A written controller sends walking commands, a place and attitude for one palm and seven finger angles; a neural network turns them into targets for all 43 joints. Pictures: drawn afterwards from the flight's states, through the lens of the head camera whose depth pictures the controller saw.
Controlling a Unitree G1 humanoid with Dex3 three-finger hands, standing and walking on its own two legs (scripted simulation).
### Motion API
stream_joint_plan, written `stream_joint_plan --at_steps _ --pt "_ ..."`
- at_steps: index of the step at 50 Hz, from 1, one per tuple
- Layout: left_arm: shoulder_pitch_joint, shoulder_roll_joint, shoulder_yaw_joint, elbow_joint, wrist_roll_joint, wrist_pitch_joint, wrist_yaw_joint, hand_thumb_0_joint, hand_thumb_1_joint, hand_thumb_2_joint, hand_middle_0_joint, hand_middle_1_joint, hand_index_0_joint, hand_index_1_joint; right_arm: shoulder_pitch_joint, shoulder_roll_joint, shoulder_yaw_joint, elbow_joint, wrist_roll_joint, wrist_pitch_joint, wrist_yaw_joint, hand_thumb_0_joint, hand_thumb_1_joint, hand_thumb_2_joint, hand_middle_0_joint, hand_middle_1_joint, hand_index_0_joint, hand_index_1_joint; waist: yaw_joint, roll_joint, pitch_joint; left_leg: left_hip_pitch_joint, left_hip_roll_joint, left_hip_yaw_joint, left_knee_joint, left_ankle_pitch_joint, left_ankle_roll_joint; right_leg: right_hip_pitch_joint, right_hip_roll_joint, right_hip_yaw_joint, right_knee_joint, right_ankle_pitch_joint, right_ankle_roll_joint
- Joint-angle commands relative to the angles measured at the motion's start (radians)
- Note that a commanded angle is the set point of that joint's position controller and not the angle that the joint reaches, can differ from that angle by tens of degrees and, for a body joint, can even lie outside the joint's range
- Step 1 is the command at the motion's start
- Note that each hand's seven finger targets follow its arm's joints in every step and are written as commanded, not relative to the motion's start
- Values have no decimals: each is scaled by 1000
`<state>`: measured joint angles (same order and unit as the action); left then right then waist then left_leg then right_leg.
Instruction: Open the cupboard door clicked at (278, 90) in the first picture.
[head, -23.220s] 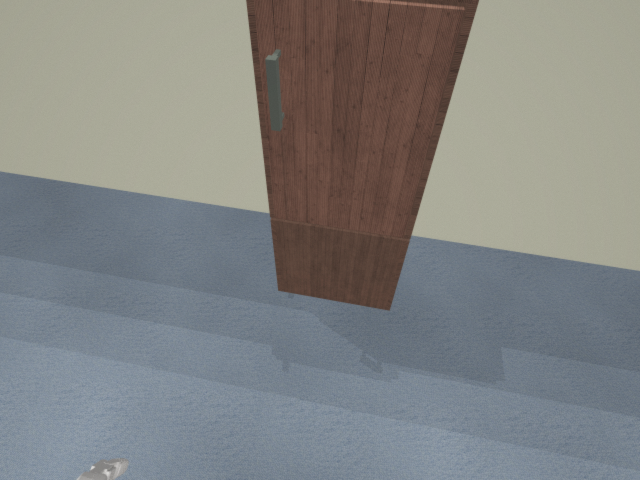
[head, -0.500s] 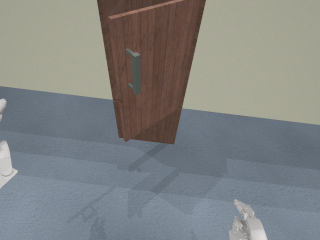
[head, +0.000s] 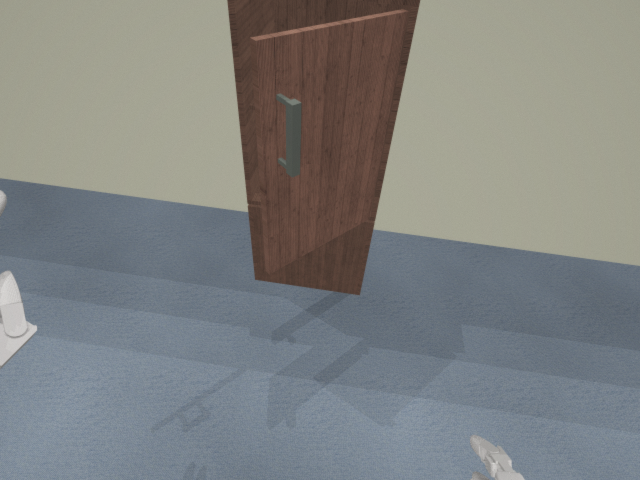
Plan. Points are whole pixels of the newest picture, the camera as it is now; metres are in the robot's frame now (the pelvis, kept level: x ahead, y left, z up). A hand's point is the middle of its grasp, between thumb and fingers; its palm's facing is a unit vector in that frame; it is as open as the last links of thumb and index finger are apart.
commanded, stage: stop stepping back and stand still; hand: left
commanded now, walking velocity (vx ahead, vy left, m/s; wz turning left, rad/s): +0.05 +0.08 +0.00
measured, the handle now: (287, 136) +0.71 +0.10 +0.09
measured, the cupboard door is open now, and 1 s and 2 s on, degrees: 48 48 48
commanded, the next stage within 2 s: let the arm hang, fingers relaxed in 0.10 s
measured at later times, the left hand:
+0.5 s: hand out of the picture +0.05 +0.18 -0.15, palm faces +0.08 -0.98 -0.17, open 7.1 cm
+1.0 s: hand out of the picture -0.05 +0.20 -0.16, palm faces +0.11 -0.97 -0.23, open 7.4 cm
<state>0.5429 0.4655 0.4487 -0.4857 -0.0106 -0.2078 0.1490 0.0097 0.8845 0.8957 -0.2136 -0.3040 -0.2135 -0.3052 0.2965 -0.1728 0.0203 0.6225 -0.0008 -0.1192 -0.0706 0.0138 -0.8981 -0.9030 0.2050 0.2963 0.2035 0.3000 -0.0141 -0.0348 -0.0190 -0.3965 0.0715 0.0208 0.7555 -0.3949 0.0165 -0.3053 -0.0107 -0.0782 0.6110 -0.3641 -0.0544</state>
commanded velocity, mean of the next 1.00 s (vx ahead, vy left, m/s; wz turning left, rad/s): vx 0.01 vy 0.01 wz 0.00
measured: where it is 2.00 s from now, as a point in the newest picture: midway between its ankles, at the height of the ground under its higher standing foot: outside the picture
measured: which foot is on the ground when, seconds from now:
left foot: down 0.00-1.00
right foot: down 0.00-1.00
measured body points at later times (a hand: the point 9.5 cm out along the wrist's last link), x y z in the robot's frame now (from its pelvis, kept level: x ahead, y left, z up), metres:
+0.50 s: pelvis -0.03 +0.00 +0.00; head -0.03 +0.00 +0.45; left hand +0.04 +0.23 -0.14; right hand +0.06 -0.23 -0.14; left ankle +0.04 +0.14 -0.72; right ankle +0.02 -0.12 -0.72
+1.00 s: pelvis -0.02 +0.01 +0.02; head +0.00 +0.00 +0.46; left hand -0.05 +0.25 -0.14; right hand -0.01 -0.22 -0.15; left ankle +0.04 +0.14 -0.72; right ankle +0.02 -0.12 -0.72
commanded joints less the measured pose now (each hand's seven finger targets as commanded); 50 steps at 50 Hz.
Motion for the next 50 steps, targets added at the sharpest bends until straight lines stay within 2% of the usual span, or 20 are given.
stream_joint_plan --at_steps 1,4,7,9,10,12,14,18,19,20,21,22,24,26,28,30,32,38,42,50 --pt "-199 192 136 -199 -2 -67 11 0 900 900 -200 -300 -200 -300 -143 -133 -62 -107 -16 -65 2 0 -900 -900 200 300 200 300 -14 -121 -45 -168 1 -31 402 -21 -13 -24 -361 545 -444 -362 -168" --pt "-154 134 89 -193 -1 -60 2 0 900 900 -200 -300 -200 -300 -161 -135 -63 -109 -10 -54 -21 0 -900 -900 200 300 200 300 -5 -96 25 61 4 31 98 27 2 -194 -255 276 -389 -307 -93" --pt "-157 117 76 -203 2 -69 15 0 900 900 -200 -300 -200 -300 -140 -135 -50 -107 -15 -70 -43 0 -900 -900 200 300 200 300 -9 41 11 232 -39 65 -251 7 17 -184 -172 184 -263 -308 -44" --pt "-152 110 85 -245 -1 -83 22 0 900 900 -200 -300 -200 -300 -138 -174 -63 -143 -13 -80 -47 0 -900 -900 200 300 200 300 3 342 23 211 172 -293 -512 -158 101 -182 -18 59 81 -119 37" --pt "-164 -213 -341 510 62 122 -126 0 900 900 -200 -300 -200 -300 -46 -350 -131 76 -38 -63 64 0 -900 -900 200 300 200 300 -106 404 89 99 236 -436 -388 244 172 -387 -11 27 364 -143 77" --pt "-173 -202 -327 543 54 228 -141 0 900 900 -200 -300 -200 -300 -9 -239 -107 25 -42 31 59 0 -900 -900 200 300 200 300 -64 143 -65 102 260 -441 -371 415 221 -317 -9 136 564 -222 74" --pt "-237 -201 -354 657 53 224 -146 0 900 900 -200 -300 -200 -300 -46 -235 -95 17 -57 40 54 0 -900 -900 200 300 200 300 -33 -16 -80 119 208 -353 -352 460 191 -265 -16 127 503 -211 85" --pt "-201 -159 -373 954 37 227 -148 0 900 900 -200 -300 -200 -300 -108 -218 -70 89 -44 97 63 0 -900 -900 200 300 200 300 53 108 -40 -57 93 -141 -343 206 84 93 9 64 62 -30 79" --pt "-182 -108 -371 1028 40 220 -143 0 900 900 -200 -300 -200 -300 -109 -179 -61 106 -32 104 66 0 -900 -900 200 300 200 300 61 67 -3 -126 15 -103 -291 54 33 156 -22 152 -104 21 60" --pt "-180 -56 -372 1085 41 212 -140 0 900 900 -200 -300 -200 -300 -103 -120 -50 113 -20 114 71 0 -900 -900 200 300 200 300 46 -51 42 -128 -70 -42 -178 -70 -12 67 -162 379 -293 -156 0" --pt "-234 1 -375 1113 39 220 -145 0 900 900 -200 -300 -200 -300 -74 -122 -49 123 -19 129 78 0 -900 -900 200 300 200 300 10 -63 66 -17 -84 5 -104 -65 -22 -103 -263 474 -427 -386 -58" --pt "-298 3 -385 1146 40 218 -147 0 900 900 -200 -300 -200 -300 -43 -118 -50 160 -24 136 82 0 -900 -900 200 300 200 300 -21 -62 62 93 -88 17 -48 -16 -21 -226 -251 466 -452 -462 -70" --pt "-347 -64 -402 1238 31 212 -135 0 900 900 -200 -300 -200 -300 4 -114 -54 233 -21 142 72 0 -900 -900 200 300 200 300 -44 -190 78 151 -78 -8 -51 90 -7 -215 -147 337 -404 -254 -37" --pt "-330 -144 -391 1289 33 211 -130 0 900 900 -200 -300 -200 -300 43 -90 -55 288 -28 136 62 0 -900 -900 200 300 200 300 -51 55 59 245 -49 -50 -191 133 -4 -223 -111 260 -309 -172 -23" --pt "-277 -162 -400 1347 22 220 -132 0 900 900 -200 -300 -200 -300 27 -109 -55 318 -36 133 58 0 -900 -900 200 300 200 300 -14 249 78 95 21 -175 -411 -71 15 -100 -27 178 -212 -145 13" --pt "-220 -156 -393 1409 28 227 -132 0 900 900 -200 -300 -200 -300 0 -140 -68 334 -34 136 55 0 -900 -900 200 300 200 300 25 213 99 -36 53 -240 -520 -234 33 26 8 121 -160 -76 23" --pt "-182 -169 -398 1461 27 223 -132 0 900 900 -200 -300 -200 -300 3 -139 -72 357 -29 136 51 0 -900 -900 200 300 200 300 38 117 78 -18 37 -214 -510 -175 33 70 4 127 -177 -36 20" --pt "-203 -133 -400 1531 22 204 -127 0 900 900 -200 -300 -200 -300 70 -109 -71 433 -19 133 51 0 -900 -900 200 300 200 300 4 17 55 148 -14 -114 -400 28 15 -15 -59 185 -299 -108 2" --pt "-226 -128 -395 1551 26 213 -123 0 900 900 -200 -300 -200 -300 80 -107 -77 456 -24 145 52 0 -900 -900 200 300 200 300 -6 1 132 139 -23 -106 -368 -10 12 -113 -65 200 -334 -234 -2" --pt "-223 -136 -392 1574 28 207 -123 0 900 900 -200 -300 -200 -300 19 -126 -77 455 -24 124 49 0 -900 -900 200 300 200 300 17 87 124 85 10 -158 -466 -40 20 -12 -46 170 -256 -65 9"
